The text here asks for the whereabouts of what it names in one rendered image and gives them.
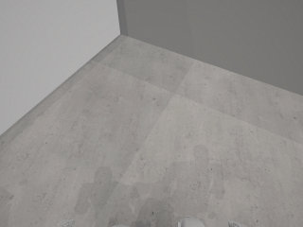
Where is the right robot thigh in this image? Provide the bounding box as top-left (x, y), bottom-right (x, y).
top-left (177, 217), bottom-right (205, 227)

